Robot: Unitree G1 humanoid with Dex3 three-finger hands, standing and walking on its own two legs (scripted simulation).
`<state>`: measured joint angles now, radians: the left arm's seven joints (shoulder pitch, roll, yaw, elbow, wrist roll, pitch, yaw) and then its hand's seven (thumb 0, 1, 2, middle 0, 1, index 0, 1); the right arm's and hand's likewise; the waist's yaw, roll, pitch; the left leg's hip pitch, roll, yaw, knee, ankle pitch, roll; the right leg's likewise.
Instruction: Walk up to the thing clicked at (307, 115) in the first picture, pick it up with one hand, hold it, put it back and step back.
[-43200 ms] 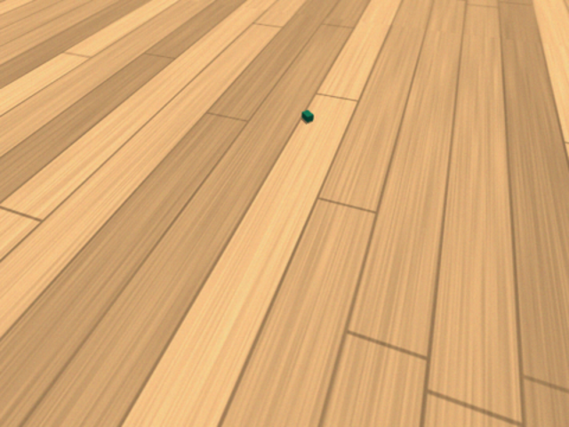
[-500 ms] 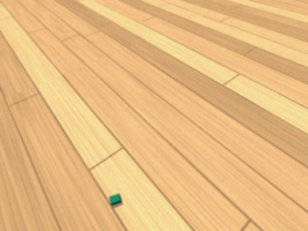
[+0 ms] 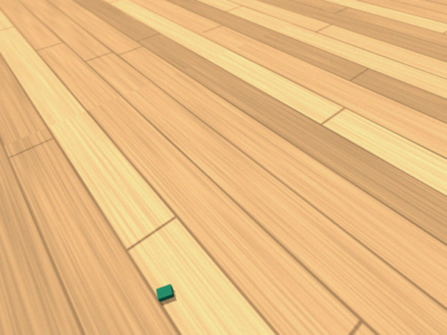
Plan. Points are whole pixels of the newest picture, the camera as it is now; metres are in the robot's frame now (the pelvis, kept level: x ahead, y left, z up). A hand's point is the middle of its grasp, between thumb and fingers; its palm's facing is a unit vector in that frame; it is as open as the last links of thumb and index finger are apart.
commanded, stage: stand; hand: left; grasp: from above
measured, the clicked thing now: (165, 293) +0.43 +0.32 -0.76
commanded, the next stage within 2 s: step back in 0.72 s
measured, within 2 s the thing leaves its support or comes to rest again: neither
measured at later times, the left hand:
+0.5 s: hand out of the picture +0.07 +0.24 -0.16, palm faces +0.00 -0.94 -0.34, open 7.4 cm
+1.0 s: hand out of the picture +0.09 +0.30 -0.17, palm faces -0.03 -0.93 -0.38, open 7.4 cm
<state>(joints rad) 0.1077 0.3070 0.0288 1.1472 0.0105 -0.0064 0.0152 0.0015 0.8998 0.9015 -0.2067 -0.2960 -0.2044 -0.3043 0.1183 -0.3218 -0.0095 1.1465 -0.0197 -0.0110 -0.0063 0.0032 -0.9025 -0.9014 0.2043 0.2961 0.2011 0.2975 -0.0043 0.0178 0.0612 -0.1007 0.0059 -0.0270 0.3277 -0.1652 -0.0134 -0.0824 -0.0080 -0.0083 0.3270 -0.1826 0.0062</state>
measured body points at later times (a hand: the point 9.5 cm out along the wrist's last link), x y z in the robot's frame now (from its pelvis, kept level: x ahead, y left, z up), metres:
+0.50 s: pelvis +0.00 +0.00 +0.00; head +0.00 -0.01 +0.45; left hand +0.07 +0.29 -0.13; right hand +0.06 -0.30 -0.14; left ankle +0.01 +0.13 -0.75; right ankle +0.00 -0.12 -0.75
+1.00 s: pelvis -0.03 +0.03 -0.02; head +0.03 +0.04 +0.42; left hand +0.10 +0.34 -0.15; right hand +0.05 -0.30 -0.14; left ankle -0.05 +0.13 -0.74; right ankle +0.00 -0.12 -0.75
